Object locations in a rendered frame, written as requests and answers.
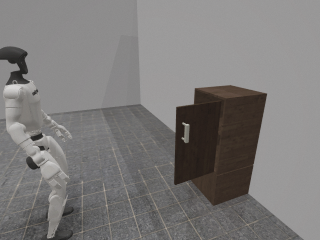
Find handle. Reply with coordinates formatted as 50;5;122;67
181;122;190;143

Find robot left hand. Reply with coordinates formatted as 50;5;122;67
52;125;72;142

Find right robot forearm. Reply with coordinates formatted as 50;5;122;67
8;124;49;167

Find right robot shin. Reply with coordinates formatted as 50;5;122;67
47;194;68;238

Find right robot upper arm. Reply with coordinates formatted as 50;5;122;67
3;85;26;134

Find left robot forearm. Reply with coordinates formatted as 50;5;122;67
41;110;58;129

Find robot left thigh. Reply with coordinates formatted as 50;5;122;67
46;136;68;175

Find cupboard door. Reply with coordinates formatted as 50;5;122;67
174;100;222;185

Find robot right hand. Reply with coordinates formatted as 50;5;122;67
40;161;71;189

